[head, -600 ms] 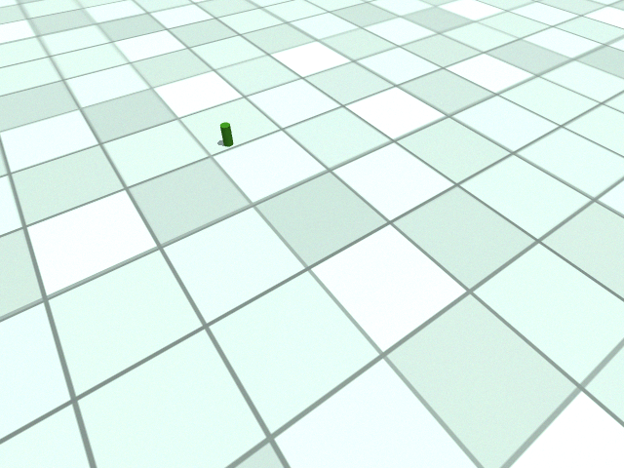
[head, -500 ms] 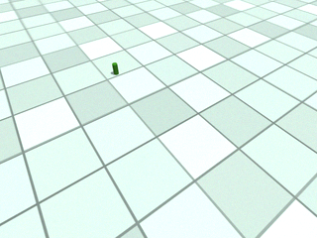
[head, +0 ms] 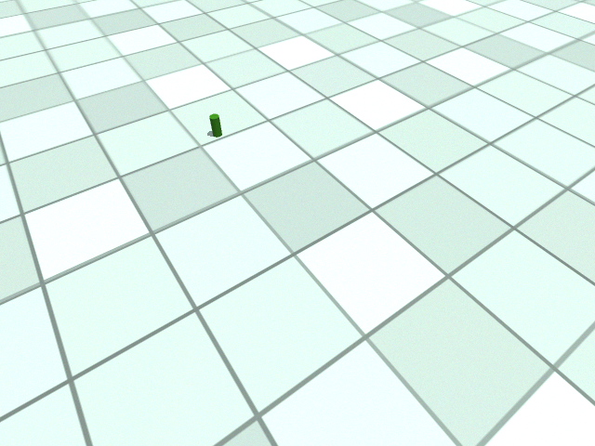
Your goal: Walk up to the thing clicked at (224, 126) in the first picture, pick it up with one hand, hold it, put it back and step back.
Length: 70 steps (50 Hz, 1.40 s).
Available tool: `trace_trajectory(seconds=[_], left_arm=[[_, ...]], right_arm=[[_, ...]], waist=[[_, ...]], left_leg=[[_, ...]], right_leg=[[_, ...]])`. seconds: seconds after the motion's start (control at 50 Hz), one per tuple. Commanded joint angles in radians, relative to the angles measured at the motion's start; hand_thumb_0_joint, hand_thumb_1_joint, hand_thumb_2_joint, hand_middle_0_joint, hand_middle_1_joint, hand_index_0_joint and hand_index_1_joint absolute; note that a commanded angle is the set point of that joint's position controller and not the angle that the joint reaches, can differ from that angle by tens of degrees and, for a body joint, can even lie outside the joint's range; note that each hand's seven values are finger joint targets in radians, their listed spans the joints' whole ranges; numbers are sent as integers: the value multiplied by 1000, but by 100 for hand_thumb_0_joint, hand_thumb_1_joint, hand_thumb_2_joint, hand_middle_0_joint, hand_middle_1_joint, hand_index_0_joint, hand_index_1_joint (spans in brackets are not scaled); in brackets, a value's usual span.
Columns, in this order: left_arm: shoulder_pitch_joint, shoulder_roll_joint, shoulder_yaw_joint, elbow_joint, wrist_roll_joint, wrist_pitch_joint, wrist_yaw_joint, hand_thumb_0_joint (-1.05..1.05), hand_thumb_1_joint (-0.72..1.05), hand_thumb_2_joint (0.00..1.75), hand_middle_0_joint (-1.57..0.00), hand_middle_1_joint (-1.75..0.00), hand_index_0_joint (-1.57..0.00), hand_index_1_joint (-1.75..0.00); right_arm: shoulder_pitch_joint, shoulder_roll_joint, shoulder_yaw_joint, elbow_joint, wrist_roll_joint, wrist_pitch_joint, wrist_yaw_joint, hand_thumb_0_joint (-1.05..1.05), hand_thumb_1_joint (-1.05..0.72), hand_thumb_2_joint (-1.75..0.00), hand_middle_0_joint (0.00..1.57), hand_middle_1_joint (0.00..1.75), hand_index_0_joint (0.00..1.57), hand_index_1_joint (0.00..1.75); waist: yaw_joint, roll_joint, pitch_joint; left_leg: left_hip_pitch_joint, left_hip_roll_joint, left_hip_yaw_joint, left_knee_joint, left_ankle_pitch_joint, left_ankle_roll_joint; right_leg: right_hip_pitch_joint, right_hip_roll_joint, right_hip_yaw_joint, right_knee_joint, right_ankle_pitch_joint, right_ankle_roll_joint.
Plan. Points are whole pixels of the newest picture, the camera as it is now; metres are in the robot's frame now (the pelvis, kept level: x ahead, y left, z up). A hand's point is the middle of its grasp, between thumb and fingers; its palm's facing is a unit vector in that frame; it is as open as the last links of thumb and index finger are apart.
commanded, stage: stand
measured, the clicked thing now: (215, 125) +1.85 +0.46 -0.72
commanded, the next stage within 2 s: walk up in 0.52 s
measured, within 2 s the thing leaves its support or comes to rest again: neither
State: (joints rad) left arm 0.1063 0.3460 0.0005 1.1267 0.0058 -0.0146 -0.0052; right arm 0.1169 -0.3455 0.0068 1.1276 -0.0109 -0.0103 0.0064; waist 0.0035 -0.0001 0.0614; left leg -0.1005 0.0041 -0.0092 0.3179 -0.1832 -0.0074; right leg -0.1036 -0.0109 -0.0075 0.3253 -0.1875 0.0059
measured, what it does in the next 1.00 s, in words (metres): lifts its left foot, turning left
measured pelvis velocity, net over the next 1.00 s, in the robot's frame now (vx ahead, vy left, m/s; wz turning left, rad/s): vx -0.03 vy -0.03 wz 0.36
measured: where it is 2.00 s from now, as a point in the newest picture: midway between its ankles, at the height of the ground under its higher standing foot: outside the picture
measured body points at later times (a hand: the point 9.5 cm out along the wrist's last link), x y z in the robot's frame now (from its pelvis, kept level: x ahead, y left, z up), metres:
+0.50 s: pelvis +0.00 +0.00 +0.00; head +0.01 +0.00 +0.45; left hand +0.08 +0.30 -0.13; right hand +0.08 -0.30 -0.13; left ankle -0.01 +0.12 -0.75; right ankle -0.01 -0.12 -0.75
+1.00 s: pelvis -0.03 -0.03 -0.02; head +0.02 -0.01 +0.43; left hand -0.04 +0.30 -0.13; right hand +0.18 -0.31 -0.12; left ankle -0.05 +0.11 -0.73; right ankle -0.01 -0.14 -0.75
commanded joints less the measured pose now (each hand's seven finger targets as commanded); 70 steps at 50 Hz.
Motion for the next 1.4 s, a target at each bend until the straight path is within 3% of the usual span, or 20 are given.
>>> trace_trajectory(seconds=[0.0,0.48,0.5,0.6,0.64,0.68,0.7,0.72,0.8,0.86,0.98,1.0,1.04,1.06,1.12,1.24,1.3,1.34,1.36,1.38], left_arm=[[-41,212,39,-60,2,-18,16,0,90,90,-20,-30,-20,-30],[-33,210,39,-59,3,-16,16,0,90,90,-20,-30,-20,-30],[-96,298,88,-149,-4,0,6,0,90,90,-20,-30,-20,-30],[21,210,95,-235,7,22,4,0,90,90,-20,-30,-20,-30],[69,220,105,-242,14,17,1,0,90,90,-20,-30,-20,-30],[112,326,136,-249,32,7,10,0,90,90,-20,-30,-20,-30],[26,345,143,-292,40,7,7,0,90,90,-20,-30,-20,-30],[-28,341,144,-341,37,8,2,0,90,90,-20,-30,-20,-30],[-50,269,129,-373,38,4,6,0,90,90,-20,-30,-20,-30],[74,283,134,-380,45,1,-2,0,90,90,-20,-30,-20,-30],[50,325,135,-424,23,28,-21,0,90,90,-20,-30,-20,-30],[50,285,123,-433,18,34,-22,0,90,90,-20,-30,-20,-30],[101,188,97,-460,10,47,-19,0,90,90,-20,-30,-20,-30],[56,266,115,-444,11,49,-7,0,90,90,-20,-30,-20,-30],[146,272,119,-386,2,42,-11,0,90,90,-20,-30,-20,-30],[173,242,124,-372,3,19,-6,0,90,90,-20,-30,-20,-30],[267,239,129,-337,11,-6,11,0,90,90,-20,-30,-20,-30],[226,400,160,-382,43,-28,20,0,90,90,-20,-30,-20,-30],[139,450,163,-402,37,-28,17,0,90,90,-20,-30,-20,-30],[100,404,157,-415,25,-28,18,0,90,90,-20,-30,-20,-30]], right_arm=[[-39,-211,-42,-62,2,-23,-19,0,-90,-90,20,30,20,30],[-42,-215,-42,-65,4,-24,-19,0,-90,-90,20,30,20,30],[17,-308,-94,-163,3,-11,-11,0,-90,-90,20,30,20,30],[45,-329,-150,-261,-10,1,-21,0,-90,-90,20,30,20,30],[-18,-297,-147,-298,-11,9,-24,0,-90,-90,20,30,20,30],[-61,-178,-116,-352,-4,13,-23,0,-90,-90,20,30,20,30],[12,-198,-123,-351,-18,20,-31,0,-90,-90,20,30,20,30],[42,-249,-137,-364,-30,31,-30,0,-90,-90,20,30,20,30],[134,-237,-141,-359,-15,38,11,0,-90,-90,20,30,20,30],[77,-223,-129,-384,-6,27,24,0,-90,-90,20,30,20,30],[197,-225,-138,-354,-4,-5,5,0,-90,-90,20,30,20,30],[257,-252,-150,-334,-11,-17,-5,0,-90,-90,20,30,20,30],[221,-428,-180,-398,-29,-36,-24,0,-90,-90,20,30,20,30],[200,-443,-187,-395,-7,-36,-27,0,-90,-90,20,30,20,30],[118,-329,-145,-423,-5,-37,-46,0,-90,-90,20,30,20,30],[118,-325,-139,-450,-15,-16,-33,0,-90,-90,20,30,20,30],[60,-289,-127,-478,-1,12,-27,0,-90,-90,20,30,20,30],[74,-188,-102,-508,8,20,-29,0,-90,-90,20,30,20,30],[98,-241,-120,-483,-2,26,-46,0,-90,-90,20,30,20,30],[105,-296,-134,-461,-2,25,-43,0,-90,-90,20,30,20,30]], waist=[[-3,4,-107],[0,9,-99],[-7,-16,2],[5,194,-139],[53,134,-146],[99,-173,-121],[59,-209,-117],[30,-176,-83],[-12,-144,-49],[61,-188,-63],[-11,-167,-76],[-40,-89,-107],[-16,244,-100],[-38,201,-64],[17,156,-51],[6,202,-77],[62,141,-106],[50,-216,-38],[27,-245,-38],[11,-157,19]], left_leg=[[4,119,-91,-35,155,33],[13,121,-89,-40,176,31],[-179,115,-204,25,444,62],[-54,239,-458,47,447,204],[-130,144,-343,163,380,143],[-420,-101,-73,477,-45,26],[-459,-40,-29,633,-368,14],[-420,-7,-71,755,-377,5],[-429,16,-52,775,-208,-13],[-442,24,1,580,-264,-1],[-83,-49,117,237,-65,27],[37,-51,64,169,-54,49],[54,356,-618,7,98,247],[-61,380,-653,-16,33,330],[-99,210,-331,106,150,231],[-235,167,-304,200,297,228],[-299,78,-259,373,217,153],[-560,-152,-120,694,-352,40],[-511,-70,-154,867,-481,27],[-499,-36,-177,936,-422,15]], right_leg=[[30,-123,90,-41,163,-36],[31,-124,86,-51,176,-30],[58,-48,-17,123,126,-5],[-106,32,44,313,-296,-29],[-21,0,58,164,-173,-63],[146,-305,308,-52,90,-171],[75,-465,377,-68,164,-280],[-27,-505,400,-55,236,-320],[31,-253,66,51,302,-208],[132,-274,59,82,290,-223],[-109,-269,-37,269,232,-169],[-190,-235,-71,408,124,-127],[-485,-20,-46,732,-437,-9],[-427,-71,59,798,-457,-16],[-376,-96,53,711,-335,-19],[-195,-15,-29,497,-298,-18],[-39,20,-52,204,-114,-45],[-8,-377,503,-44,-135,-188],[-132,-536,669,-91,-66,-337],[-174,-513,587,-78,-27,-354]])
